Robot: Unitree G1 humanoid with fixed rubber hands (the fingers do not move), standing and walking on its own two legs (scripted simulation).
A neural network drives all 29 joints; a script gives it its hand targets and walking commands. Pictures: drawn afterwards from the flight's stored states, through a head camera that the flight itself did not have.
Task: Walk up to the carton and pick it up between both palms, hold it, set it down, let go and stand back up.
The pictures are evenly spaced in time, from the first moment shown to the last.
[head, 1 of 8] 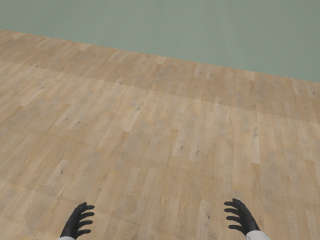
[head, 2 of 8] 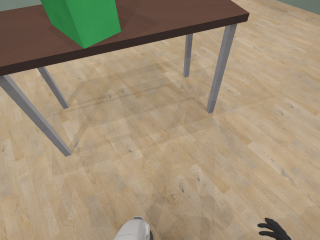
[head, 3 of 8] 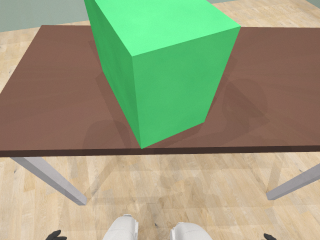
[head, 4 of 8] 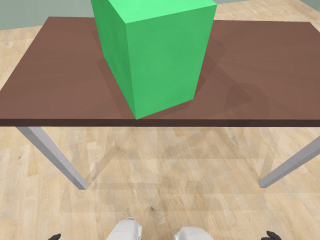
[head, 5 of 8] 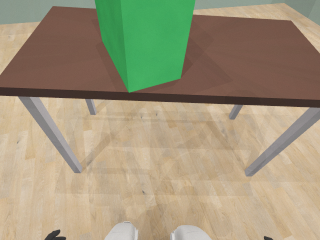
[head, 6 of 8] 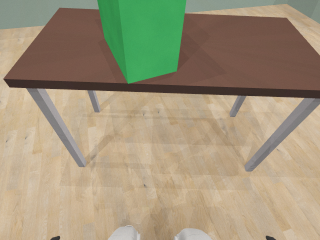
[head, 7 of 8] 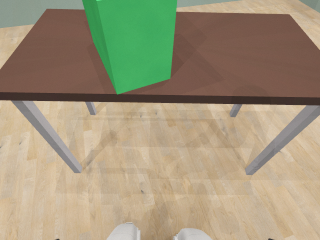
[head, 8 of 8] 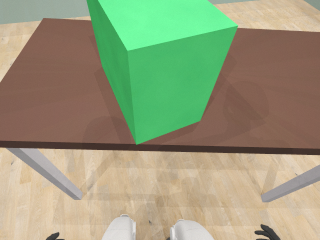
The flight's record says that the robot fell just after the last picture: no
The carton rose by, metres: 0.00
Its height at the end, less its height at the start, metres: +0.00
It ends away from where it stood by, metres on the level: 0.00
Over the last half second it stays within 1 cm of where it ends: yes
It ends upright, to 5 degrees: yes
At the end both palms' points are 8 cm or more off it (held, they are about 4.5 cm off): yes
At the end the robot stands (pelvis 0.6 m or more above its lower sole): yes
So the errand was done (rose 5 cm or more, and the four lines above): no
